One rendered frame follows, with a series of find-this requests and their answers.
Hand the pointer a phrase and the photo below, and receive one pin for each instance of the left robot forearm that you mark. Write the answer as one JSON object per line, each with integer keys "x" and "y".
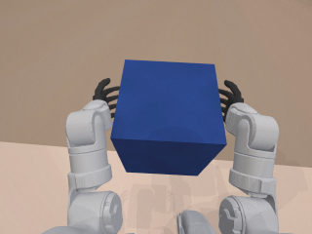
{"x": 86, "y": 145}

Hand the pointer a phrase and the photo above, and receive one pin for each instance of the robot left hand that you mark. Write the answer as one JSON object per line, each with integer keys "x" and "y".
{"x": 100, "y": 94}

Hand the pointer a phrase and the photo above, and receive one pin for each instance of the robot right upper arm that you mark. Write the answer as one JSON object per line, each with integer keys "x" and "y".
{"x": 247, "y": 215}

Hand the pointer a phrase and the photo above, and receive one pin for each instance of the robot left upper arm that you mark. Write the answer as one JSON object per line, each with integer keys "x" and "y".
{"x": 98, "y": 212}

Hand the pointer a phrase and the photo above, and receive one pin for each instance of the carton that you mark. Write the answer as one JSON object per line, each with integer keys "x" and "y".
{"x": 168, "y": 117}

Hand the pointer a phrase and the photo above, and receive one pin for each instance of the robot right hand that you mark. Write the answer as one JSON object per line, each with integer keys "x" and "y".
{"x": 236, "y": 97}

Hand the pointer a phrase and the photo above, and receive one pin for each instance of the right robot forearm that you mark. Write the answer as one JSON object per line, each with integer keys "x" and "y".
{"x": 255, "y": 147}

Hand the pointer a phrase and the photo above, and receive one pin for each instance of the robot right thigh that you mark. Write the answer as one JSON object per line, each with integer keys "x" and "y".
{"x": 193, "y": 222}

